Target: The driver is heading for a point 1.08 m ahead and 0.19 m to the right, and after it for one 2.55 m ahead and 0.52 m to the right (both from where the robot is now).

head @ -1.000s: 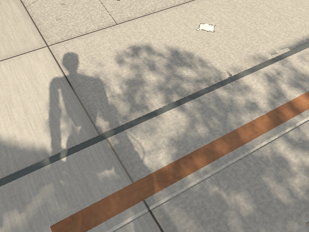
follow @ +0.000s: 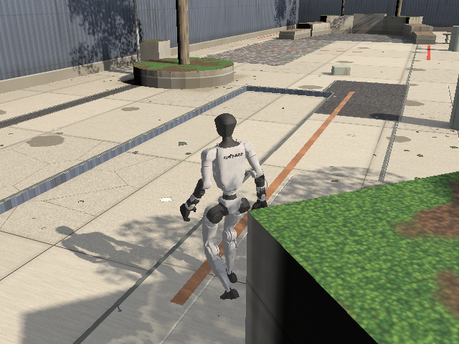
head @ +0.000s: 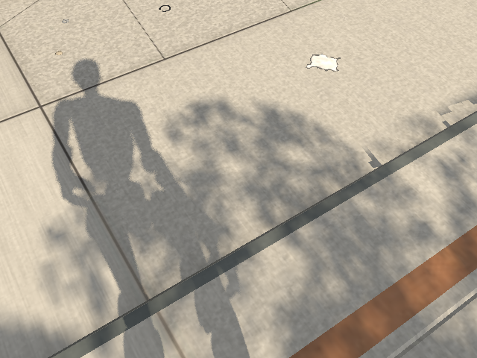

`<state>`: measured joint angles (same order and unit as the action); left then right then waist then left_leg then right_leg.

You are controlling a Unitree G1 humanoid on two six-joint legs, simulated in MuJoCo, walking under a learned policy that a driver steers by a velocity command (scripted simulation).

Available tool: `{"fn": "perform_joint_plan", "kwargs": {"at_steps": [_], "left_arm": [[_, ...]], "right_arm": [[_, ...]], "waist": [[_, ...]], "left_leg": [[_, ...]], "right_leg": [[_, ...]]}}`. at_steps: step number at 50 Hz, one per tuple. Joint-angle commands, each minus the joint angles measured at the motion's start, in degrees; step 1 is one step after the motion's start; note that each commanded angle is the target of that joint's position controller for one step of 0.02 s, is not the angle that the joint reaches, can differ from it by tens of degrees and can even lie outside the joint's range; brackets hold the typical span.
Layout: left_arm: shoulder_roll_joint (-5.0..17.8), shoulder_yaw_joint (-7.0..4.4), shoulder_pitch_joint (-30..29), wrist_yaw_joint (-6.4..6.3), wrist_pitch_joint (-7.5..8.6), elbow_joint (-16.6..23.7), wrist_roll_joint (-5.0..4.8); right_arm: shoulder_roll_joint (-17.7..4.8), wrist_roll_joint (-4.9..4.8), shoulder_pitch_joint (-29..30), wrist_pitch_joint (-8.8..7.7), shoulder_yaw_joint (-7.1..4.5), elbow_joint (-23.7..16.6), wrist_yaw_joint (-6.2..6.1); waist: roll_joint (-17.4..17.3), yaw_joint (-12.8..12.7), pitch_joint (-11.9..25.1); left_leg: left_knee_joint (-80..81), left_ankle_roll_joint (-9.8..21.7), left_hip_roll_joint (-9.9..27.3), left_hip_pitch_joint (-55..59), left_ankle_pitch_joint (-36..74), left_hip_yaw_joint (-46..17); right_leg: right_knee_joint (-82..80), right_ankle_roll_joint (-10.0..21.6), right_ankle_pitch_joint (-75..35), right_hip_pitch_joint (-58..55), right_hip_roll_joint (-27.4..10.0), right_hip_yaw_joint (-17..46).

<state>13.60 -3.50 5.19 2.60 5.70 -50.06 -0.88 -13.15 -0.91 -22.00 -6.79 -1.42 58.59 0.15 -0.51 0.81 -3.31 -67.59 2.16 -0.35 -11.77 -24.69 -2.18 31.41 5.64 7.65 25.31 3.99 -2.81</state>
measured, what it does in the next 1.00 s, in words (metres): walks ahead, turning right: left foot, then right foot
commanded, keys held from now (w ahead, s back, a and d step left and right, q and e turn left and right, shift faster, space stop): w+e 0.70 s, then w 0.16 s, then w+q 0.14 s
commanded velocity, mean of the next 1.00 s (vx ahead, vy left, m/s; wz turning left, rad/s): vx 0.50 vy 0.00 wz -0.43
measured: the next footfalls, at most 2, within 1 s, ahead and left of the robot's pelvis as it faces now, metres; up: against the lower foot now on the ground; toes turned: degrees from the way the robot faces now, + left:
left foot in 0.40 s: +0.41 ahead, +0.11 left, +0.00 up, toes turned -16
right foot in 0.94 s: +0.55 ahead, -0.24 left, +0.00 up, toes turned -31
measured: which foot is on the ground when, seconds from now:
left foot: up 0.00-0.38, down 0.40-0.94, up 0.96-1.00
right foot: down 0.00-0.40, up 0.42-0.92, down 0.94-1.00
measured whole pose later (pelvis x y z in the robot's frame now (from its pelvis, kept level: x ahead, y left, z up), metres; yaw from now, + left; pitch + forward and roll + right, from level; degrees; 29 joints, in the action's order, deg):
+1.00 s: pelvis +0.49 -0.10 +0.00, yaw -27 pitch +2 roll +1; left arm 14.1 -2.3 3.4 1.9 3.9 -39.8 -0.2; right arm -15.8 -2.2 -21.0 -4.4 -2.9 52.5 0.8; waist 0.2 3.4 -2.4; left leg -55.1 0.3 3.0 -11.0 -28.7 1.5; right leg 34.3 3.9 9.7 26.4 -0.9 -3.3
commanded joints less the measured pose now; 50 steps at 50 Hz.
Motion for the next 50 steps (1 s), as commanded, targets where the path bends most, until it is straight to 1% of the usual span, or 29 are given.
{"fn": "perform_joint_plan", "kwargs": {"at_steps": [1, 2, 5, 8, 10, 12, 14, 16, 18, 19, 20, 21, 22, 23, 24, 25, 26, 28, 32, 35, 38, 42, 44, 45, 46, 47, 48, 49, 50], "left_arm": [[4.79, -0.72, 5.60, 0.15, 0.63, 1.42, 0.73], [4.25, -0.33, 4.59, 0.05, 0.70, 1.86, 1.17], [6.13, -0.51, 7.20, -1.01, 0.50, 1.25, 0.36], [8.73, -1.17, 11.22, -2.60, 0.26, 1.03, 0.24], [8.98, -1.27, 13.39, -3.10, -0.19, 0.90, -0.15], [9.48, -1.40, 15.26, -3.27, -0.54, 0.63, -0.40], [9.01, -1.31, 17.09, -3.39, -0.77, 0.07, -0.82], [8.87, -1.36, 17.49, -3.77, -1.18, 0.11, -0.98], [9.51, -1.72, 16.27, -4.12, -1.76, 0.81, -0.66], [8.41, -1.43, 15.44, -4.13, -2.05, 1.54, -0.42], [5.70, -0.45, 14.30, -3.86, -1.96, 2.82, 0.13], [1.59, 0.70, 19.31, -3.67, -1.35, 4.11, -0.22], [3.51, 0.94, 23.15, -3.47, -0.90, 5.29, -1.61], [9.08, -0.47, 19.96, -3.57, -1.20, 4.50, -2.04], [9.87, -0.90, 15.51, -3.58, -1.74, 5.14, -1.63], [8.78, -1.00, 13.83, -3.50, -1.99, 5.67, -1.12], [7.95, -1.29, 13.41, -3.33, -2.30, 6.02, -0.85], [5.68, -1.06, 13.57, -2.82, -3.08, 6.54, -1.07], [4.71, -0.98, 9.64, -2.65, -3.68, 9.14, -0.79], [4.15, -0.64, 5.51, -1.68, -3.35, 10.58, -0.75], [2.83, 0.23, -0.66, -0.73, -2.83, 12.45, -0.30], [3.77, 0.46, -6.40, 0.21, -2.42, 14.99, -0.42], [5.16, 0.02, -5.74, 0.47, -2.22, 15.42, -0.26], [6.63, -0.81, -1.37, 0.33, -2.06, 14.34, -0.04], [9.38, -2.39, 8.28, -0.09, -1.91, 11.14, 0.04], [14.36, -4.14, 19.19, -1.13, -2.05, 8.53, 0.67], [19.85, -4.81, 21.36, -1.70, -2.04, 7.99, 1.19], [14.74, -3.49, 21.95, -1.67, -1.77, 8.43, 0.92], [11.81, -2.50, 18.41, -1.57, -1.56, 8.06, 0.92]], "right_arm": [[-8.02, -0.42, 4.56, -3.39, -1.88, -7.36, -0.45], [-7.47, 0.15, 3.80, -2.64, -2.19, -8.15, -0.65], [-5.08, 1.08, 4.58, -0.73, -2.26, -10.35, -1.21], [-4.98, 1.67, 13.60, -0.03, -2.15, -14.05, -1.62], [-4.14, 1.54, 19.03, -0.11, -1.82, -15.74, -1.30], [-3.88, 0.99, 22.65, -0.27, -1.64, -17.06, -0.88], [-4.78, 0.39, 24.99, -0.39, -1.84, -18.47, -0.44], [-6.35, 0.23, 25.72, -0.84, -2.31, -19.65, 0.02], [-7.87, 0.19, 22.95, -1.60, -2.92, -19.68, 0.31], [-8.75, 0.43, 17.76, -1.85, -3.51, -18.39, 0.14], [-11.18, 1.17, 9.20, -2.14, -4.40, -17.11, -0.19], [-16.26, 1.94, 1.42, -1.66, -5.63, -16.45, -0.62], [-15.17, 1.23, -0.29, -0.85, -5.52, -15.25, -0.12], [-9.34, 1.06, 3.33, -0.78, -4.09, -16.98, -0.08], [-7.21, 0.99, 6.20, -0.43, -3.35, -17.58, -0.06], [-6.19, 1.19, 9.05, -0.19, -2.93, -17.48, 0.18], [-5.48, 1.48, 10.77, -0.13, -2.68, -17.20, 0.25], [-5.86, 1.53, 10.95, -0.45, -3.04, -16.41, 0.45], [-8.16, 1.48, 8.58, -0.84, -4.17, -14.53, 0.28], [-9.43, 1.32, 8.20, -0.36, -4.51, -14.02, -0.07], [-10.37, 0.62, 4.87, 0.11, -4.57, -12.52, 0.00], [-12.24, -0.55, 1.70, 1.38, -4.81, -10.29, 0.32], [-13.13, -1.19, 1.53, 2.14, -4.80, -9.42, 0.24], [-13.66, -1.42, 2.18, 2.55, -4.66, -9.01, 0.20], [-12.96, -1.50, 2.75, 2.89, -4.10, -8.76, 0.11], [-10.67, -0.63, 3.17, 2.56, -2.91, -10.03, 0.08], [-2.79, 0.13, -2.84, 1.39, -0.56, -11.79, 0.68], [-8.30, -1.52, 0.67, 0.11, -1.85, -11.04, 0.80], [-10.73, -3.02, 4.31, -0.06, -2.85, -12.64, 0.86]], "waist": [[-1.30, -2.09, 7.29], [-0.79, 0.01, 6.85], [1.32, 1.60, 3.67], [2.51, -0.74, 0.97], [3.49, -2.66, 0.66], [4.64, -4.19, 1.11], [5.00, -5.00, 1.57], [5.25, -4.41, 1.97], [6.56, -2.20, 2.95], [6.58, 0.30, 5.14], [3.69, 4.17, 11.68], [-10.00, 4.14, 20.39], [-21.20, 2.41, 22.75], [-11.45, 3.07, 14.83], [-5.26, 2.89, 9.24], [-2.94, 1.48, 5.87], [-4.53, 0.07, 4.03], [-5.96, -0.70, 3.11], [-3.17, -0.38, 2.63], [-3.10, 0.70, 2.14], [-1.97, 3.08, 0.03], [-2.45, 3.72, -2.32], [-3.76, 1.69, -0.79], [-4.74, -1.61, 2.15], [-4.11, -6.62, 7.77], [-0.43, -10.91, 15.60], [13.73, -6.28, 22.63], [8.86, -9.46, 24.49], [7.98, -8.12, 15.36]], "left_leg": [[-8.07, 1.44, 5.40, -26.24, 7.00, -3.82], [-5.49, 1.05, 6.74, -22.58, 7.95, -4.19], [3.73, -1.49, 7.54, -20.53, 8.54, -2.56], [17.51, -3.82, 6.21, -22.26, 18.77, -1.08], [27.68, -3.88, 4.05, -19.84, 26.62, -0.73], [33.44, -4.26, 1.96, -16.51, 30.33, -0.12], [36.33, -4.36, 1.38, -15.52, 30.08, -1.28], [39.82, -3.72, 1.18, -14.44, 26.58, -2.73], [41.93, -2.32, 1.05, -10.29, 21.68, -2.44], [43.79, -0.92, 1.18, -3.53, 20.18, -1.67], [42.71, 2.25, 7.13, 9.67, 19.25, -6.33], [43.78, 9.12, 20.15, 30.44, 15.90, -24.49], [49.31, 13.63, 27.42, 33.87, 2.40, -43.88], [50.70, 11.43, 24.79, 26.79, -1.58, -38.59], [51.11, 9.07, 22.00, 19.07, 2.77, -28.37], [53.04, 8.19, 18.78, 12.79, 8.41, -21.74], [54.71, 7.52, 16.65, 8.83, 12.18, -16.88], [57.69, 7.55, 14.40, 4.67, 17.43, -9.88], [59.09, 9.07, 15.09, 6.76, 27.80, -2.60], [59.57, 8.22, 14.45, 8.22, 28.84, 2.78], [59.95, 8.21, 14.51, 8.57, 27.28, 5.52], [58.12, 8.17, 17.19, 14.04, 28.67, 5.76], [54.02, 7.49, 17.95, 16.17, 39.39, 5.66], [48.32, 6.59, 17.00, 15.71, 49.19, 6.39], [37.70, 5.01, 14.28, 11.90, 54.19, 8.53], [20.98, 2.54, 11.23, -1.39, 40.90, 9.49], [-0.32, -0.94, 0.66, -24.10, -4.64, 6.81], [-7.49, -0.69, 0.51, -28.69, -9.51, -4.31], [-8.30, -0.09, 3.34, -32.62, -5.36, -4.00]], "right_leg": [[-18.24, 11.92, -5.92, -24.27, -16.85, 27.89], [-19.46, 11.68, -8.78, -19.51, -15.20, 24.80], [-22.34, 12.21, -9.75, -11.34, -13.41, 20.46], [-23.33, 10.95, -7.38, -8.07, -11.39, 18.13], [-22.10, 8.71, -4.82, -7.47, -9.39, 16.69], [-20.70, 7.50, -3.17, -7.59, -9.15, 17.10], [-18.38, 7.04, -0.95, -10.52, -10.47, 19.74], [-14.78, 6.33, 1.27, -14.50, -11.92, 23.48], [-10.12, 5.49, 0.04, -16.42, -12.29, 26.21], [-5.67, 4.27, -1.08, -15.46, -10.27, 25.80], [6.81, 2.42, 0.10, -10.35, -6.92, 22.45], [25.80, -1.59, 15.11, 6.38, 1.10, 13.47], [38.10, -2.13, 27.26, 18.86, -0.53, 11.74], [43.61, -2.39, 22.43, 21.93, -3.81, 13.67], [44.09, -2.76, 17.13, 21.21, -5.78, 11.87], [41.58, -3.33, 13.39, 19.15, -7.41, 11.13], [38.96, -3.53, 10.96, 17.35, -9.17, 10.90], [37.12, -4.05, 8.14, 14.26, -10.43, 8.94], [29.40, -4.97, 1.39, 18.02, -10.98, 9.58], [19.86, -4.74, -6.44, 17.08, -10.84, 7.86], [11.07, -3.81, -9.01, 14.39, -9.75, 5.08], [4.46, -1.96, -2.41, 13.76, -8.21, 2.49], [1.67, -0.16, 2.37, 8.76, -6.29, 0.57], [-0.80, 0.99, 2.40, 0.94, -4.33, -1.00], [-3.47, 2.55, -1.47, -13.15, -2.40, -2.42], [-1.40, 5.97, -2.37, -32.26, -11.10, 7.81], [-6.96, 14.63, 5.32, -49.11, -27.56, 36.00], [-12.70, 14.77, 7.14, -46.24, -28.94, 42.08], [-13.02, 11.57, 3.18, -39.58, -26.66, 31.17]]}}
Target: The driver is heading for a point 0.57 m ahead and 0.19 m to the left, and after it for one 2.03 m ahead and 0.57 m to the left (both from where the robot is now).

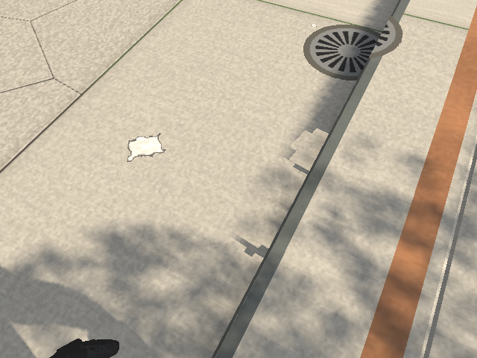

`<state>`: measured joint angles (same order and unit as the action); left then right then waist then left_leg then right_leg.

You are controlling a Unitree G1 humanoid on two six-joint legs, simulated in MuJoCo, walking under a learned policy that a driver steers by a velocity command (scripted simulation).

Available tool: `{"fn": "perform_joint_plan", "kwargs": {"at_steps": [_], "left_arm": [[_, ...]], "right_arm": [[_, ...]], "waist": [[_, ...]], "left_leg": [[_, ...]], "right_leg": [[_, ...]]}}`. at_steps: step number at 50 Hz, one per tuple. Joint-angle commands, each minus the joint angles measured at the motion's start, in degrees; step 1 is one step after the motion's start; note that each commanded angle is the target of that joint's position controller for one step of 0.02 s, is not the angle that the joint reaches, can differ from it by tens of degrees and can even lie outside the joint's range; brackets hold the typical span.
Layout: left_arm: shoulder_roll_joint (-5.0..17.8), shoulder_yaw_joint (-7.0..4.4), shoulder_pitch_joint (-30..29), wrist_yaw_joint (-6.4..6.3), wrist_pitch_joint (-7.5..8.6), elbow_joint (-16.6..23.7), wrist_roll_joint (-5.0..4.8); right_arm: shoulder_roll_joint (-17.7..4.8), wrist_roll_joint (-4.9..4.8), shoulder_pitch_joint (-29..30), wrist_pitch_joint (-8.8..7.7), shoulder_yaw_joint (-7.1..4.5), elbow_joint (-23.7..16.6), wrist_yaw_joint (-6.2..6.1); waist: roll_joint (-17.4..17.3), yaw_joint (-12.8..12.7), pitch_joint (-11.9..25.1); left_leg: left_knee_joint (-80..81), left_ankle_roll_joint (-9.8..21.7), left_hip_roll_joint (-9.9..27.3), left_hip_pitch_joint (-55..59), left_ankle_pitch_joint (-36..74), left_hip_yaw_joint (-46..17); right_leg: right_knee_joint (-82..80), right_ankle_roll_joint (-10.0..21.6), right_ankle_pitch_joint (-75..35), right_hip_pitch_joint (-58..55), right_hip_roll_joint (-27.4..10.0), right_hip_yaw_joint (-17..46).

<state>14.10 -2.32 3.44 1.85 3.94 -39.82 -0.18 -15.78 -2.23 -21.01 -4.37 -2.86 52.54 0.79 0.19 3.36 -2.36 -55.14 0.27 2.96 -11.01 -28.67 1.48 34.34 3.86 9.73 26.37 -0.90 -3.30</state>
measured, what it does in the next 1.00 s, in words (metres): goes down, turning left: left foot, then right foot 0.12 m lower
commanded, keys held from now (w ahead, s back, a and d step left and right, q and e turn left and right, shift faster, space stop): w+q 0.90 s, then w+e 0.10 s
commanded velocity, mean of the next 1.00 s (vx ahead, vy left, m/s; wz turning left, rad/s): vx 0.50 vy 0.00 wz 0.45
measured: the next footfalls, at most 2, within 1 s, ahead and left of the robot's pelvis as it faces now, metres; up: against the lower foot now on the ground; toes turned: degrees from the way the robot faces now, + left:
left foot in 0.46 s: +0.34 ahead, +0.16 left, +0.00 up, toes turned +18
right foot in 1.00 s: +0.76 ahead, +0.09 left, -0.12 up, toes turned +35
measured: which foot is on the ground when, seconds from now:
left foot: up 0.00-0.44, down 0.46-1.00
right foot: down 0.00-0.50, up 0.52-0.98, down 1.00-1.00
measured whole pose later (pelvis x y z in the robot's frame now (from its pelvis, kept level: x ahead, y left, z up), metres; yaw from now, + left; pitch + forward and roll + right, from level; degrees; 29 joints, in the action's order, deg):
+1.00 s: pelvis +0.56 +0.10 -0.07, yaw +32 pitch -1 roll +4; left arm 17.2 -2.7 -1.0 4.3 9.2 -35.4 -0.1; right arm -15.9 -1.9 -26.0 -2.6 -5.8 45.2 -2.3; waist 5.3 5.6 1.1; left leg -54.0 -0.8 -6.8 -4.5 -42.4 -9.7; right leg 20.5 3.4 -20.9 22.1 -2.8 4.8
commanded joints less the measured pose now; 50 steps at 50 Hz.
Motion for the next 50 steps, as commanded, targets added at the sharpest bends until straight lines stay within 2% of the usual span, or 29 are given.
{"fn": "perform_joint_plan", "kwargs": {"at_steps": [1, 2, 3, 6, 8, 12, 14, 17, 20, 22, 23, 24, 25, 26, 27, 28, 30, 32, 34, 36, 38, 39, 41, 42, 43, 45, 47, 48, 50], "left_arm": [[8.89, -3.05, 15.78, -0.65, 0.42, -1.99, 0.06], [6.70, -2.55, 12.10, -0.38, 0.73, -1.86, 0.15], [5.19, -2.21, 10.10, -0.17, 1.29, -1.85, 0.51], [5.63, -2.73, 8.99, -0.33, 2.83, -3.46, 1.05], [6.76, -3.26, 9.66, -1.21, 3.11, -4.54, 1.48], [7.79, -3.54, 11.50, -2.44, 3.10, -5.57, 1.51], [8.13, -3.56, 12.97, -2.51, 3.44, -5.68, 1.67], [8.72, -3.90, 15.76, -2.85, 2.43, -5.96, 0.96], [9.83, -4.53, 17.72, -3.18, 1.30, -5.78, -0.19], [11.88, -5.16, 12.70, -3.53, 0.83, -3.62, -0.73], [12.99, -5.51, 10.86, -3.33, 0.80, -2.59, -1.22], [13.31, -5.47, 8.23, -2.75, 1.39, -1.38, -1.81], [9.24, -4.26, 12.73, -1.61, 2.42, 0.34, -1.67], [6.49, -2.96, 14.84, -0.06, 4.39, 0.55, -1.92], [9.70, -3.21, 6.00, 0.65, 5.30, 4.40, -3.34], [9.51, -3.07, 1.70, 0.23, 5.21, 5.31, -3.84], [8.96, -2.87, 4.09, -0.72, 3.86, 4.55, -0.56], [8.31, -2.79, 4.57, -0.66, 2.74, 4.60, 0.06], [5.89, -1.47, -2.34, 0.05, 2.52, 7.09, 1.18], [3.61, -0.35, -3.75, 1.29, 2.92, 6.83, 2.18], [7.25, -1.57, 0.38, 2.20, 4.06, 4.34, 1.76], [8.41, -1.73, -3.46, 2.42, 5.01, 5.48, 1.43], [8.28, -1.44, -15.10, 2.81, 6.31, 9.17, 0.52], [7.96, -0.95, -18.36, 3.12, 6.96, 10.14, 0.37], [6.67, -0.65, -18.05, 3.67, 7.63, 9.92, 0.62], [5.70, -0.67, -14.94, 3.94, 7.22, 9.46, 0.65], [6.82, -1.45, -7.90, 2.76, 5.93, 7.54, -0.25], [7.33, -2.10, -2.59, 2.14, 5.22, 5.70, -0.43], [8.98, -3.80, 15.91, 1.43, 4.07, -0.61, -0.01]], "right_arm": [[-7.32, -0.98, 4.91, -2.27, -1.29, -6.75, -0.17], [-6.75, 0.16, 5.51, -1.70, -1.61, -6.56, -0.51], [-6.08, 0.38, 3.61, -0.67, -1.84, -6.00, -0.55], [-3.27, 0.14, 2.01, 1.57, -1.73, -5.89, -0.68], [-2.95, 0.58, 5.74, 2.06, -1.79, -7.78, -0.92], [-1.24, 1.65, 9.25, 1.52, -1.36, -9.71, 0.24], [-3.38, 1.60, 10.81, 1.14, -2.39, -10.62, 0.98], [-2.75, 2.14, 16.19, 1.26, -2.27, -14.13, 2.13], [-2.92, 1.62, 19.00, 1.71, -2.43, -17.21, 3.39], [-4.81, 1.33, 13.46, 1.94, -3.43, -17.02, 3.69], [-7.37, 0.99, 5.76, 2.04, -4.90, -15.34, 3.34], [-10.84, 0.59, -5.02, 2.16, -6.94, -12.88, 2.40], [-16.80, -0.05, -9.23, 2.52, -8.84, -11.37, 1.14], [-15.63, 0.26, -8.04, 1.88, -7.38, -12.44, 1.25], [-12.00, 0.68, -6.77, 1.06, -5.58, -13.20, 2.03], [-9.36, 1.20, -2.34, 0.48, -4.64, -14.50, 2.64], [-8.21, 0.63, 5.59, -0.17, -4.14, -16.64, 2.48], [-8.47, 0.80, 8.20, 0.26, -3.98, -16.96, 1.38], [-9.08, 0.49, 6.37, 0.47, -4.10, -15.73, 0.09], [-10.30, 1.04, 4.63, 1.27, -4.62, -14.53, -0.94], [-9.85, 1.78, 5.66, 1.07, -4.52, -15.09, -1.08], [-7.11, 0.62, 1.12, 0.89, -4.07, -13.47, -1.66], [-5.64, -0.14, -5.68, 0.93, -3.55, -11.20, -1.99], [-4.66, -0.74, -7.20, 0.86, -3.46, -10.06, -2.52], [-5.46, -0.33, -6.29, 0.91, -3.90, -9.79, -2.80], [-7.40, 0.09, -4.12, 1.52, -4.66, -9.99, -3.50], [-6.43, 0.07, -2.12, 1.30, -4.27, -9.94, -3.85], [-6.04, 0.24, -1.29, 1.30, -4.15, -9.90, -3.55], [-3.50, 0.42, 1.45, 1.21, -3.70, -9.73, -2.59]], "waist": [[4.86, -8.42, 10.27], [4.26, -6.53, 7.17], [5.52, -4.50, 5.97], [4.02, -2.28, 3.12], [3.31, -2.71, 0.88], [2.39, -3.83, 1.28], [1.46, -4.26, 0.10], [2.54, -6.30, -2.12], [3.12, -6.99, -3.09], [4.86, -2.82, -0.28], [4.84, 1.32, 3.73], [1.81, 8.04, 8.33], [-13.13, 7.82, 11.03], [-21.88, 4.33, 17.20], [-16.06, 4.76, 12.72], [-5.91, 2.66, 6.70], [1.85, -2.95, 5.16], [1.52, -5.04, 3.51], [1.16, -3.25, 1.35], [-1.65, -2.06, 4.15], [-4.44, -3.25, 8.13], [-4.83, -0.12, 6.74], [-5.32, 5.23, 0.56], [-4.23, 6.88, -1.99], [-4.85, 6.84, -1.49], [-5.36, 5.21, -1.61], [-6.05, 1.48, -2.30], [-5.04, -1.36, -1.17], [-0.37, -10.93, 4.30]], "left_leg": [[-17.78, 1.71, 2.79, -31.77, 3.54, -6.46], [-14.84, 1.35, 4.30, -29.44, 7.38, -6.30], [-13.40, 1.19, 5.51, -25.68, 10.61, -6.84], [-10.87, 0.52, 5.57, -23.37, 15.52, -7.24], [-5.80, -0.13, 4.97, -26.18, 20.64, -7.43], [2.13, 0.35, 3.14, -24.33, 34.58, -4.30], [4.07, 1.79, 2.74, -27.56, 40.36, -5.86], [5.19, 2.86, 2.41, -32.95, 35.47, -3.51], [6.75, 4.00, 1.73, -34.91, 26.61, -0.75], [9.92, 5.81, -1.32, -22.09, 21.05, 3.12], [10.31, 7.12, -4.57, -9.39, 19.33, 5.55], [13.75, 9.11, -7.12, 7.46, 23.93, 6.68], [22.31, 16.66, 1.95, 24.19, 18.13, -11.54], [32.28, 21.60, 8.96, 27.39, 12.75, -34.87], [40.39, 20.53, 11.98, 22.67, 9.09, -41.85], [40.05, 19.02, 12.15, 16.81, 12.52, -40.24], [35.73, 17.40, 10.60, 6.68, 22.56, -32.77], [37.67, 15.62, 6.11, -2.56, 19.55, -25.71], [38.98, 14.49, 2.68, -9.00, 20.72, -20.01], [37.00, 13.06, 0.72, -10.55, 21.20, -16.94], [32.52, 12.26, 2.26, -8.93, 22.64, -18.46], [30.30, 11.98, 3.63, -1.04, 17.06, -22.25], [27.53, 12.05, 3.77, 11.82, 10.09, -26.66], [25.48, 10.53, 1.81, 12.50, 5.35, -25.70], [24.64, 10.04, 1.23, 10.19, 4.65, -25.74], [22.44, 8.83, -0.28, -0.21, 0.83, -25.13], [16.41, 7.59, -0.24, -1.39, 1.21, -22.71], [11.48, 6.71, -0.82, -1.94, 2.48, -20.94], [-11.51, 3.08, -6.17, -11.46, -1.21, -14.73]], "right_leg": [[-16.83, 11.03, -2.81, -33.47, -18.99, 24.25], [-18.72, 9.49, -4.87, -27.09, -16.68, 18.97], [-20.85, 8.55, -5.98, -22.63, -14.94, 14.87], [-25.38, 8.52, -10.59, -16.79, -14.39, 8.26], [-26.37, 7.90, -13.31, -16.52, -13.28, 3.55], [-23.44, 7.25, -16.48, -17.11, -12.13, -3.07], [-20.23, 6.75, -16.04, -19.69, -13.42, -3.35], [-16.33, 6.44, -17.14, -24.62, -16.25, -3.21], [-11.89, 5.68, -20.21, -29.19, -18.23, -3.38], [-5.10, 3.51, -35.59, -24.80, -16.53, -7.42], [4.32, 2.81, -43.10, -20.62, -14.78, -8.76], [20.60, 0.80, -41.01, -11.94, -11.79, -10.24], [47.59, -3.89, -5.47, 8.61, -3.20, -11.41], [57.48, -2.98, 24.58, 17.37, 0.77, 1.20], [53.60, -0.35, 22.42, 23.09, -0.01, 6.44], [49.14, 0.93, 17.91, 24.30, -0.97, 7.26], [40.78, 0.15, 14.34, 18.71, -4.30, 8.41], [30.03, -0.60, 11.53, 12.23, -5.09, 7.26], [15.56, -1.93, 3.04, 7.35, -2.76, 4.05], [7.46, -2.06, -8.54, -0.28, 0.77, 1.85], [11.67, -0.34, -19.38, -4.75, 1.12, 2.45], [10.43, 0.77, -22.82, 3.73, -0.79, 7.19], [1.23, 1.38, -17.52, 20.14, -0.62, 8.70], [-8.52, 0.55, -22.85, 19.88, -1.23, 10.01], [-10.75, 0.18, -28.17, 14.37, -0.22, 9.58], [-13.02, -0.73, -34.63, 0.58, 0.27, 9.35], [-15.07, -0.60, -37.26, -4.11, -3.63, 10.28], [-15.80, -0.59, -35.94, -8.79, -4.86, 10.02], [-9.44, 0.67, -29.94, -26.78, -6.80, 9.65]]}}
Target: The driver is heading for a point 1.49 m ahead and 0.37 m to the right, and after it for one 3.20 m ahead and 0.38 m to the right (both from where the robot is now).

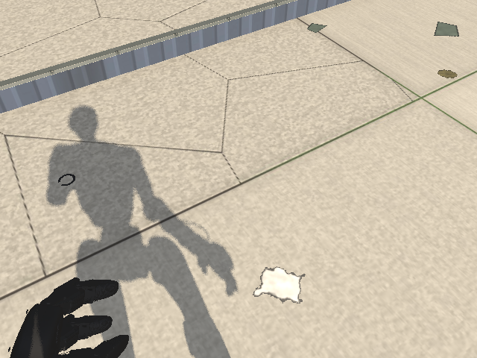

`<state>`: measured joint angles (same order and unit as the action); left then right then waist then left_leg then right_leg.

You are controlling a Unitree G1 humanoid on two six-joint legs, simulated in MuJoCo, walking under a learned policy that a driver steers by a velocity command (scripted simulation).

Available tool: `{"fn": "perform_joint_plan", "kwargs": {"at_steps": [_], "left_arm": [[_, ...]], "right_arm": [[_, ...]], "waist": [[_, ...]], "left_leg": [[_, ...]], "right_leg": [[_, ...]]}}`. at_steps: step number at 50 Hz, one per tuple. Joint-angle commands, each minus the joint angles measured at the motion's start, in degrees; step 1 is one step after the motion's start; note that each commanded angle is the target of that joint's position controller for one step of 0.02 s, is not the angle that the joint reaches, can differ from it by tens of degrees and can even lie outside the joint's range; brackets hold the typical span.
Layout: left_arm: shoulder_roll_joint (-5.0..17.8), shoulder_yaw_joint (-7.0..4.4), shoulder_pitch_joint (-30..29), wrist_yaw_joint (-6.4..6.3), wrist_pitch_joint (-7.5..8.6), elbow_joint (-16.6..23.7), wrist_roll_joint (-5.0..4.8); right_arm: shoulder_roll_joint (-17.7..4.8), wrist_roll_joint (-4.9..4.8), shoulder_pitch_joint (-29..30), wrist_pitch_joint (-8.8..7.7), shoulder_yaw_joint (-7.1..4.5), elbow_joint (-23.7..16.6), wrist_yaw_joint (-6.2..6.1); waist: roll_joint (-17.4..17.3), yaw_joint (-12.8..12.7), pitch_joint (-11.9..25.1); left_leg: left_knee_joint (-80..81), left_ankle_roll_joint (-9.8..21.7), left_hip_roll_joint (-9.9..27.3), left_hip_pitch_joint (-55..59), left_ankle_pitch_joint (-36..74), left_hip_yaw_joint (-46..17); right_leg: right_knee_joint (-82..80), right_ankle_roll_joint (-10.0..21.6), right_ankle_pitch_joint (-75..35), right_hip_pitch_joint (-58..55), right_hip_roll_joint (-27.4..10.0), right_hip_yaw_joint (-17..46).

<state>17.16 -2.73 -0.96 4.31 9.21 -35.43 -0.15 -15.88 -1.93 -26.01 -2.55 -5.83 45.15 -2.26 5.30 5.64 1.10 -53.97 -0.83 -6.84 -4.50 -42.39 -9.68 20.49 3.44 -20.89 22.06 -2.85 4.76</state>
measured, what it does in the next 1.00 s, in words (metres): goes down, turning right: left foot, then right foot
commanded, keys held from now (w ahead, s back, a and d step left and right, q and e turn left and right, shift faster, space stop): w+e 0.40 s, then e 0.44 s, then no key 0.10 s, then q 0.06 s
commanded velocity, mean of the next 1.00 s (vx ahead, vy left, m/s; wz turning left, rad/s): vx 0.31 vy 0.00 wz -0.38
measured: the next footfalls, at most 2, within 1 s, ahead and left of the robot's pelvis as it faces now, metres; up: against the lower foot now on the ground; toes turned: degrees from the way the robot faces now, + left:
left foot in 0.50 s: +0.46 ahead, +0.04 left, +0.00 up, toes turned -18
right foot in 0.90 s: +0.38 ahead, -0.22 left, +0.00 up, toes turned -28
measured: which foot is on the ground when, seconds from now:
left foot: down 0.00-0.00, up 0.02-0.48, down 0.50-0.90, up 0.92-1.00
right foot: down 0.00-0.50, up 0.52-0.88, down 0.90-1.00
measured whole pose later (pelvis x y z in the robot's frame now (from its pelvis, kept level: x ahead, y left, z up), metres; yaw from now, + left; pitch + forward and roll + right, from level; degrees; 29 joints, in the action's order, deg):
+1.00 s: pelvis +0.35 -0.10 -0.04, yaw -28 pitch +2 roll +2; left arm 15.5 -3.4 8.2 0.1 -1.5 -36.3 1.2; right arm -17.9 0.0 -8.7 0.1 -5.0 42.6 -0.3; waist -2.4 1.0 -1.9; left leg -53.7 -3.3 3.7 -25.2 -29.4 1.9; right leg 32.5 2.4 13.0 22.0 0.5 0.5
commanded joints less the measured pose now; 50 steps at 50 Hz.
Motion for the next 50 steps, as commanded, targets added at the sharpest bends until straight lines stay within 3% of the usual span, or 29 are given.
{"fn": "perform_joint_plan", "kwargs": {"at_steps": [1, 2, 3, 4, 5, 6, 7, 9, 14, 17, 20, 23, 24, 25, 26, 27, 28, 29, 30, 32, 34, 36, 42, 44, 45, 46, 47, 48, 50], "left_arm": [[6.19, -3.08, 29.52, -0.52, -1.16, -8.23, 1.14], [7.26, -3.03, 29.31, -0.73, -1.81, -9.62, 0.66], [10.00, -4.15, 26.86, -0.84, -3.36, -9.08, -0.89], [11.87, -4.90, 21.37, -1.67, -4.66, -7.73, -0.24], [8.05, -3.63, 15.67, -1.88, -4.39, -4.27, 1.27], [7.48, -2.98, 11.83, -1.94, -3.99, -4.04, 1.55], [6.45, -2.67, 12.02, -2.18, -3.59, -4.32, 1.30], [5.29, -2.35, 14.03, -3.31, -3.37, -5.86, 0.56], [3.90, -2.61, 24.09, -5.69, -4.41, -9.97, -1.80], [2.67, -2.33, 28.68, -6.41, -5.49, -11.60, -2.04], [2.39, -2.36, 31.15, -6.49, -6.36, -12.16, -1.87], [2.98, -3.03, 28.99, -6.69, -7.45, -10.99, -1.82], [2.75, -3.02, 25.85, -6.64, -7.47, -9.59, -1.97], [2.10, -2.80, 21.44, -6.38, -7.01, -6.67, -1.07], [-2.58, -1.58, 30.17, -6.00, -6.52, -6.98, -0.12], [2.19, -1.44, 33.74, -5.39, -6.33, -6.59, -0.75], [6.24, -3.14, 29.78, -5.58, -7.14, -6.60, -1.64], [6.80, -3.57, 24.04, -6.01, -8.31, -5.02, -1.51], [5.85, -3.75, 22.45, -6.21, -9.59, -4.72, -1.24], [2.35, -3.36, 23.66, -6.08, -11.60, -4.27, -0.92], [0.55, -2.93, 23.10, -5.69, -11.66, -3.67, -0.69], [0.78, -2.60, 20.55, -5.02, -11.38, -2.92, -0.49], [4.56, -3.41, 12.62, -3.43, -12.30, 1.15, -0.46], [4.48, -3.66, 13.54, -3.39, -12.16, 1.02, 0.02], [5.90, -4.17, 15.33, -3.81, -11.98, 0.70, 0.27], [11.47, -5.19, 16.89, -4.87, -11.70, 1.59, 0.54], [13.40, -4.85, 15.10, -4.96, -11.20, 3.04, 1.84], [9.08, -3.63, 15.84, -4.64, -10.17, 2.82, 2.23], [4.41, -1.79, 11.61, -4.35, -8.90, 1.39, 1.50]], "right_arm": [[-0.32, 0.25, 4.59, -0.90, 0.10, -3.20, 1.03], [0.94, -0.04, -2.95, -1.93, 0.45, -4.59, 1.05], [-0.83, -0.45, -6.10, -2.61, 0.83, -4.16, 1.21], [-4.08, -1.96, -0.17, -3.07, 0.67, -6.17, 1.33], [-7.94, -0.99, 6.68, -2.91, -0.32, -6.99, 0.08], [-6.94, 0.65, 8.79, -2.27, -0.13, -7.72, -0.59], [-6.10, 2.52, 8.74, -1.62, -0.07, -7.21, -0.92], [-4.32, 3.64, 9.79, -1.50, 0.05, -7.77, -1.11], [0.47, 3.85, 21.94, -2.59, 1.75, -10.99, 0.30], [1.32, 2.78, 28.06, -3.29, 2.01, -12.25, 1.52], [0.79, 1.60, 33.01, -4.31, 1.94, -14.25, 2.36], [-1.79, 1.85, 30.68, -5.57, 0.78, -14.95, 2.50], [-2.89, 2.27, 25.69, -5.74, 0.17, -14.20, 2.11], [-6.40, 3.42, 15.54, -5.63, -0.84, -12.67, 1.46], [-9.60, 3.98, 7.48, -4.42, -1.41, -11.50, 1.10], [-7.45, 1.87, 5.37, -3.35, -1.15, -10.33, 1.77], [-4.45, 1.76, 9.06, -2.45, -0.48, -11.36, 1.61], [-2.23, 1.85, 13.64, -1.61, 0.37, -11.76, 1.49], [-0.77, 2.08, 17.79, -0.94, 1.05, -11.57, 1.66], [-2.89, 3.31, 22.68, -0.54, 0.43, -11.11, 2.35], [-5.10, 3.59, 24.47, -0.81, -0.33, -10.56, 2.57], [-6.24, 2.97, 24.60, -0.92, -0.72, -9.76, 2.24], [-9.61, 0.74, 22.08, 0.49, -1.66, -7.98, 1.76], [-9.22, 0.09, 20.68, 0.97, -1.43, -7.11, 1.77], [-7.45, 0.64, 17.81, 1.17, -0.82, -5.88, 1.98], [-3.38, 2.99, 15.98, 1.25, 0.65, -6.45, 2.48], [-3.65, 3.26, 17.51, 1.49, 0.89, -8.64, 2.12], [-7.11, 2.43, 19.27, 1.82, 0.07, -7.85, 1.89], [-5.89, 1.81, 16.41, 2.64, 0.23, -5.32, 1.58]], "waist": [[3.90, -15.47, 6.80], [19.96, -8.82, 7.51], [21.67, -6.49, 9.57], [13.79, -5.92, 8.41], [0.26, -5.90, 4.84], [-2.86, -3.28, 1.42], [-5.14, -3.01, 1.56], [-1.49, -2.75, 1.46], [-1.77, -7.77, 1.21], [-0.82, -10.13, -0.22], [0.04, -10.97, -2.05], [2.45, -8.20, -1.02], [2.44, -4.59, 1.70], [-0.01, 0.21, 9.11], [-15.00, -1.58, 20.02], [-21.10, -1.23, 26.32], [-14.83, -1.51, 18.09], [-11.61, -2.52, 10.26], [-9.34, -4.86, 5.42], [-12.55, -8.32, 1.09], [-13.81, -9.18, 1.77], [-12.83, -8.61, 4.50], [-12.65, -6.73, 4.85], [-11.41, -7.42, 4.48], [-8.19, -7.64, 4.53], [6.53, -6.18, 6.29], [14.32, -6.74, 6.28], [6.13, -9.26, 7.93], [1.03, -6.21, 7.98]], "left_leg": [[-34.60, 2.12, -0.88, -30.01, -3.31, -0.47], [-38.50, 1.85, 0.87, -40.90, 1.57, -2.23], [-42.22, 1.18, 3.89, -48.97, 4.61, 0.87], [-35.31, 1.66, 7.03, -53.18, 16.94, 2.21], [-31.94, 2.05, 9.44, -49.33, 23.53, 2.11], [-27.65, 0.50, 10.77, -46.33, 26.51, 0.75], [-22.91, -0.42, 12.35, -42.65, 26.22, -0.16], [-12.08, -1.27, 13.64, -38.26, 27.42, 0.31], [10.22, -2.57, 9.30, -33.66, 44.37, 4.11], [18.42, -2.50, 5.99, -28.58, 50.65, 5.52], [23.08, -2.03, 4.28, -27.99, 46.03, 5.13], [29.25, 0.68, 2.20, -20.37, 41.66, 5.76], [32.78, 2.70, 3.20, -10.99, 46.58, 5.86], [28.45, 6.93, 11.65, 7.20, 61.04, 0.35], [22.74, 16.99, 29.72, 28.16, 84.70, -14.87], [23.68, 22.11, 36.96, 30.94, 75.07, -25.89], [26.98, 19.85, 32.75, 22.70, 64.57, -21.04], [29.31, 16.85, 28.47, 13.91, 61.84, -13.45], [31.78, 14.98, 25.18, 4.34, 59.85, -8.43], [36.87, 13.35, 21.31, -11.32, 54.94, -1.35], [38.76, 14.00, 21.15, -15.01, 56.59, 3.19], [38.63, 13.96, 22.03, -13.47, 56.46, 5.62], [36.08, 11.07, 24.67, -8.98, 41.47, 7.82], [30.93, 8.16, 22.42, -9.96, 36.38, 9.37], [25.95, 5.13, 20.28, -13.09, 32.85, 11.54], [9.86, -0.70, 14.27, -21.85, 19.10, 18.19], [-2.82, -3.27, 8.13, -32.63, 3.85, 14.24], [-9.05, -3.09, 10.09, -31.40, 5.52, 8.73], [-7.22, -2.84, 12.03, -28.86, 11.55, 6.80]], "right_leg": [[15.30, 1.54, -5.63, -35.88, -7.20, 1.95], [14.64, 4.63, -4.74, -40.23, -10.43, 13.92], [9.25, 10.94, 13.24, -42.22, -14.39, 26.44], [-2.39, 15.25, 41.14, -35.76, -18.58, 38.95], [-6.48, 13.82, 45.61, -25.64, -17.80, 43.78], [-5.00, 13.56, 37.04, -16.76, -17.15, 42.76], [-3.65, 12.80, 31.89, -12.65, -14.62, 37.72], [-3.88, 11.16, 28.11, -8.40, -9.29, 27.40], [-3.92, 8.06, 12.29, -9.84, -3.97, 15.95], [-3.84, 5.86, 14.23, -10.21, -2.24, 14.89], [-1.89, 6.98, 15.83, -14.73, -3.23, 18.09], [5.75, 5.18, 5.29, -17.10, -1.40, 20.09], [11.63, 3.05, -0.46, -14.13, 1.20, 18.75], [24.12, 0.41, 4.02, -3.89, 3.29, 16.72], [44.46, -3.66, 47.42, 11.61, 11.04, 10.24], [54.00, -4.63, 65.59, 18.71, 9.04, 8.61], [57.45, -5.92, 60.21, 22.14, 5.21, 6.75], [56.03, -6.94, 54.99, 23.27, 3.53, 2.57], [53.43, -7.67, 52.57, 20.73, 1.93, 1.45], [47.83, -7.86, 48.26, 11.39, 0.68, -1.32], [41.74, -7.57, 43.21, 7.47, 0.50, -3.06], [34.26, -6.43, 37.22, 4.68, -0.67, -2.87], [20.44, -3.36, 34.98, 0.19, 0.05, -5.00], [11.08, -1.21, 31.73, -6.38, 2.69, -6.88], [6.42, 0.39, 27.04, -12.32, 2.54, -4.84], [1.51, 4.47, 9.83, -20.53, -10.59, 12.04], [-0.53, 15.14, 6.23, -20.04, -20.09, 24.30], [-0.43, 15.37, 6.69, -17.90, -17.69, 19.95], [0.72, 9.77, 10.16, -16.61, -12.16, 11.00]]}}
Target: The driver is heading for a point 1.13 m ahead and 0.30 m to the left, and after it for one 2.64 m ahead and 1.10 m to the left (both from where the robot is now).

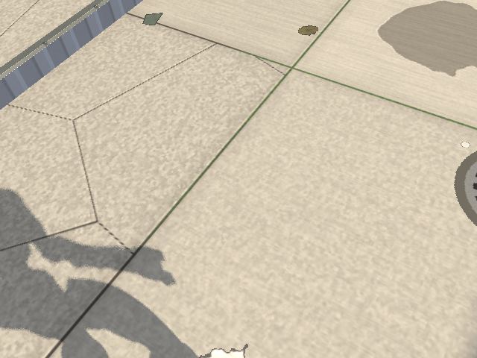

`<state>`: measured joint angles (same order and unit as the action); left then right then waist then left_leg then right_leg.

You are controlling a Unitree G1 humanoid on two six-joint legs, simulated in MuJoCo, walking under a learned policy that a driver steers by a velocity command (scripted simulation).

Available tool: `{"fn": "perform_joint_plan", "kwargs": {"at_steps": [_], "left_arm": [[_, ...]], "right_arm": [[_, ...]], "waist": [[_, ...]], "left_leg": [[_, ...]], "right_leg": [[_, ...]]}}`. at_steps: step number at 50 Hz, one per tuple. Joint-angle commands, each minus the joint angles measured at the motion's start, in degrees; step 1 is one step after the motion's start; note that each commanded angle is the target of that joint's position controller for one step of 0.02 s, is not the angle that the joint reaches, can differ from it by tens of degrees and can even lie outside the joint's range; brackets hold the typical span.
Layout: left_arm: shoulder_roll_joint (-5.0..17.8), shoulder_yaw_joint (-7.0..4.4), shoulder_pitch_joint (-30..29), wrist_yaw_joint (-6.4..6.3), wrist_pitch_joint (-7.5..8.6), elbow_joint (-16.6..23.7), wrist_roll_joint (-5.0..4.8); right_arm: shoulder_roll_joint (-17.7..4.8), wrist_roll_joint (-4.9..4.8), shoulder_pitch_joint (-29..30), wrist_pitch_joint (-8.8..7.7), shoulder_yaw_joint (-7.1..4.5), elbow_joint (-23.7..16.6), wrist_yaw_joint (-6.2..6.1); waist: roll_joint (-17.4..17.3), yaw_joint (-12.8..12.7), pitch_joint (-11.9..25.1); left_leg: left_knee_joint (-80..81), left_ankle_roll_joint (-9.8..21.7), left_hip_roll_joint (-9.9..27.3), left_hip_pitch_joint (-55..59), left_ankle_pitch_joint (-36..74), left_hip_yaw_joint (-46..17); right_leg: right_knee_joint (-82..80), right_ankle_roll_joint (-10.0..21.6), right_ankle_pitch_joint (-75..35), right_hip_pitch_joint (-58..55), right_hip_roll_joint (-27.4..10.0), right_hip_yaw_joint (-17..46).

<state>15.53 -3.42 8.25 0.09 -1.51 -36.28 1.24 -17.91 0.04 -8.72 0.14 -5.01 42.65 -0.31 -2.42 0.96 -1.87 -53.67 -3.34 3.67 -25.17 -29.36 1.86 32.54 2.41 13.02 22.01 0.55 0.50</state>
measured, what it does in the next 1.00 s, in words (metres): walks ahead, turning left: left foot, then right foot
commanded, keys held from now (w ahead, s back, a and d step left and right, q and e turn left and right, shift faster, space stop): q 0.36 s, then w+q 0.40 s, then w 0.24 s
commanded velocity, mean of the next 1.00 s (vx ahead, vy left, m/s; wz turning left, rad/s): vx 0.22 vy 0.00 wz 0.36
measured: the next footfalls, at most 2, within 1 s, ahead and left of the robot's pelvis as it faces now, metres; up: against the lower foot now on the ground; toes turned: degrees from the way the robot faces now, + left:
left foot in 0.40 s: +0.01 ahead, +0.12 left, +0.00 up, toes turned +12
right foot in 0.92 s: +0.34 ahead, +0.01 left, +0.00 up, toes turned +28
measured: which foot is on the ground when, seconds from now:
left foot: up 0.00-0.38, down 0.40-0.92, up 0.94-1.00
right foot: down 0.00-0.40, up 0.42-0.90, down 0.92-1.00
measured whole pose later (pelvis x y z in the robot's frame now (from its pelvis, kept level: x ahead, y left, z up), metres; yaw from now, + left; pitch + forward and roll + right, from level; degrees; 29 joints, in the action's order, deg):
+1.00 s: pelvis +0.22 +0.07 +0.00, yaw +27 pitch +3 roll -2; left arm 15.5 -3.6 5.4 2.0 7.2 -44.5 -0.4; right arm -16.9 -1.9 -22.8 -2.2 -3.1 44.5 -1.3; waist -2.1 2.3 -0.2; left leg -60.7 2.1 -2.7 -15.0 -26.4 -9.5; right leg 28.1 1.9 10.9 20.7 3.1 -0.8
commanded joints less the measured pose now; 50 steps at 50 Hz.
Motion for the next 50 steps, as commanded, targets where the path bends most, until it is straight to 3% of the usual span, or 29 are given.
{"fn": "perform_joint_plan", "kwargs": {"at_steps": [1, 3, 5, 9, 13, 16, 18, 19, 20, 21, 22, 23, 24, 25, 27, 32, 35, 40, 43, 44, 45, 46, 47, 48, 49, 50], "left_arm": [[4.60, -0.45, -0.09, -0.20, 2.02, 1.75, -0.21], [3.87, -0.01, -2.03, -0.56, 2.30, 0.65, 0.51], [4.21, -0.21, -3.29, -0.98, 2.41, 0.07, 0.76], [7.79, -1.64, -1.73, -2.08, 1.22, -1.54, 0.00], [7.48, -2.09, -2.58, -2.72, 0.38, -2.13, -0.36], [7.71, -2.49, -4.24, -2.84, -0.09, -2.18, -0.76], [8.13, -2.75, -5.81, -2.93, -0.55, -2.35, -1.59], [8.32, -3.01, -5.26, -2.84, -0.78, -2.90, -2.29], [6.62, -2.89, -3.80, -2.50, -0.77, -3.71, -2.47], [2.03, -1.69, -5.41, -1.82, -0.29, -1.62, -0.21], [4.39, -2.15, -11.94, -1.59, 1.11, 1.21, -0.70], [7.05, -3.01, -13.13, -1.08, 2.26, 0.96, -2.12], [8.47, -3.61, -11.82, -0.75, 3.01, -0.10, -2.52], [8.45, -3.79, -10.42, -0.86, 3.49, -1.74, -1.88], [7.79, -3.79, -9.61, -0.67, 4.52, -2.98, -1.14], [5.64, -3.13, -11.14, 0.01, 6.20, -3.49, -1.28], [5.15, -2.58, -13.76, 0.55, 6.72, -2.78, -1.73], [5.48, -1.71, -17.28, 1.78, 8.44, -1.07, -2.13], [7.05, -1.97, -13.59, 2.28, 9.32, -1.88, -2.19], [7.93, -2.46, -9.31, 2.05, 9.51, -3.08, -2.04], [9.98, -3.38, -2.33, 1.64, 9.61, -4.93, -1.70], [13.36, -4.18, 9.06, 1.20, 9.59, -6.33, -0.80], [17.79, -5.34, 15.62, 1.54, 8.98, -9.16, -0.52], [12.02, -3.88, 14.11, 1.96, 9.11, -9.47, -2.15], [8.72, -2.87, 10.39, 1.67, 8.77, -8.83, -2.25], [7.57, -2.31, 7.38, 1.42, 8.26, -8.28, -1.68]], "right_arm": [[-3.78, 0.19, -1.48, 0.38, -0.53, -2.02, -0.58], [-2.99, -0.48, -3.62, 0.94, -0.31, -0.75, -0.42], [-2.50, -0.83, -2.49, 1.17, 0.12, -0.91, -0.44], [-4.41, -1.24, -0.30, 1.72, -0.27, -2.84, -0.88], [-3.52, -1.26, -0.47, 2.25, -0.35, -3.69, -0.66], [-2.98, -1.43, -1.60, 2.58, -0.37, -3.95, 0.20], [-2.71, -1.39, -4.01, 2.69, -0.54, -3.51, 1.00], [-2.83, -1.28, -6.58, 2.73, -0.72, -2.67, 1.22], [-4.96, -0.84, -9.17, 2.72, -1.45, -1.88, 0.96], [-11.40, -1.33, -12.64, 2.39, -3.01, -1.73, -0.15], [-13.89, 0.29, -14.64, 0.59, -3.20, -3.13, 0.70], [-11.19, 1.04, -11.98, -1.12, -2.38, -3.58, 0.85], [-9.47, 0.35, -9.48, -2.13, -1.84, -3.56, 0.46], [-8.34, -0.64, -8.32, -2.48, -1.41, -3.69, -0.05], [-7.26, -0.85, -9.07, -2.66, -0.80, -3.56, -0.70], [-7.70, -0.83, -13.51, -3.41, -1.05, -2.53, -1.22], [-8.38, -1.21, -14.93, -3.04, -1.32, -2.07, -1.25], [-8.66, -1.68, -17.26, -2.50, -1.41, -1.11, -1.40], [-8.36, -1.53, -16.92, -2.08, -1.27, -0.80, -1.42], [-7.93, -1.48, -15.85, -2.00, -1.02, -1.03, -1.43], [-6.54, -1.03, -15.04, -2.08, -0.51, -1.41, -1.31], [-4.29, -0.04, -13.22, -2.32, 0.57, -3.00, -1.27], [0.63, -1.27, -20.44, -3.21, 1.85, -4.12, -1.23], [-4.71, -2.52, -19.34, -3.90, 0.96, -2.92, -1.28], [-7.39, -2.88, -13.52, -4.20, 0.24, -3.55, -0.99], [-6.94, -2.17, -9.90, -4.44, 0.46, -4.20, -0.88]], "waist": [[9.07, -0.76, 10.19], [9.67, 0.61, 9.58], [9.27, -0.10, 8.42], [9.36, -2.30, 6.48], [8.67, -2.26, 5.67], [8.92, -1.35, 6.58], [9.13, 0.55, 7.25], [8.57, 1.57, 8.00], [3.34, 1.77, 6.58], [-13.14, 0.76, 5.68], [-12.73, 4.96, 4.92], [-7.03, 3.83, 1.71], [-4.90, 1.91, -0.53], [-3.50, 1.23, -0.80], [-3.64, 0.60, -0.57], [-3.76, 1.79, 0.38], [-5.78, 3.13, -1.05], [-6.00, 4.62, -2.14], [-8.18, 2.71, -0.76], [-8.29, 0.11, 1.13], [-7.28, -3.17, 6.09], [-2.03, -8.45, 15.33], [18.27, -5.16, 22.44], [15.30, -5.98, 17.19], [11.25, -6.33, 8.73], [7.16, -5.28, 4.96]], "left_leg": [[-5.55, -0.88, 2.02, -5.68, 1.83, -5.13], [-2.80, -1.64, 1.27, 0.37, 5.84, -4.67], [4.04, -1.68, 1.00, 2.86, 7.31, -4.34], [5.96, -1.14, 0.04, 0.86, 3.78, -2.93], [4.88, -0.12, 0.15, -0.57, 1.42, -2.06], [8.85, 1.31, -0.53, 2.54, 2.73, -0.24], [17.39, 3.14, -1.92, 7.53, 9.00, 1.92], [23.85, 5.10, -3.25, 12.19, 14.20, 2.88], [29.90, 8.25, -1.32, 18.23, 17.19, -3.23], [33.50, 15.46, 12.43, 27.03, 20.62, -24.78], [40.69, 24.26, 18.59, 25.19, 6.99, -40.79], [43.33, 22.75, 17.49, 24.81, -1.22, -38.60], [43.50, 19.58, 15.11, 24.56, -3.77, -34.51], [43.62, 17.38, 13.03, 24.94, -2.53, -31.11], [44.41, 15.34, 9.68, 24.87, 4.81, -26.38], [43.71, 14.36, 6.36, 25.04, 17.84, -20.26], [43.17, 14.36, 5.44, 21.58, 17.86, -20.06], [39.48, 14.82, 6.78, 21.77, 21.70, -22.56], [36.38, 13.86, 7.98, 22.68, 30.22, -23.76], [32.56, 12.87, 6.60, 22.42, 38.11, -22.61], [24.34, 11.16, 3.64, 19.99, 45.51, -19.95], [7.98, 8.89, 0.31, 10.58, 38.55, -16.84], [-11.50, 4.77, -9.31, -9.95, 3.40, -12.28], [-19.09, 4.79, -6.87, -17.57, -2.47, -14.66], [-20.28, 5.32, -4.01, -20.24, 2.13, -13.64], [-18.71, 5.43, -1.39, -18.71, 6.29, -11.10]], "right_leg": [[-11.54, 9.64, -25.22, -14.68, -14.64, 12.68], [-12.13, 9.27, -28.09, -11.26, -12.80, 7.96], [-12.40, 9.07, -25.32, -11.40, -12.40, 6.04], [-12.56, 11.87, -22.10, -14.73, -16.70, 9.42], [-12.37, 12.60, -23.73, -16.45, -19.05, 9.58], [-10.83, 11.49, -25.62, -16.61, -18.97, 6.74], [-8.01, 9.04, -23.72, -15.30, -17.74, 3.59], [-6.45, 6.43, -13.49, -12.66, -16.23, 1.30], [0.28, 1.86, 0.77, -4.58, -12.50, -2.85], [18.88, -4.16, 19.73, 13.35, -3.64, -10.47], [27.08, -3.87, 25.68, 23.33, 1.90, -0.44], [29.51, -2.62, 19.99, 26.41, -0.99, 3.55], [28.29, -1.63, 13.07, 27.54, -2.43, 4.13], [26.62, -1.75, 8.25, 27.12, -3.44, 4.08], [22.42, -2.73, 0.26, 24.00, -3.41, 3.88], [9.62, -5.13, -10.23, 19.60, -1.64, 3.35], [2.80, -6.12, -12.14, 15.75, -0.77, 3.19], [-3.87, -5.47, -10.20, 11.78, -0.18, 2.32], [-5.81, -2.97, -7.35, 4.44, 0.62, 0.19], [-8.31, -1.36, -7.88, -1.67, 1.67, -1.02], [-8.49, 1.11, -8.94, -12.61, 0.37, 0.06], [-6.16, 5.88, -6.37, -29.55, -9.15, 10.41], [-11.44, 14.98, 5.24, -46.74, -21.94, 37.44], [-16.58, 14.96, 13.59, -43.53, -22.94, 43.04], [-17.11, 12.84, 12.32, -36.25, -20.48, 33.67], [-18.04, 11.53, 6.72, -29.36, -17.97, 26.87]]}}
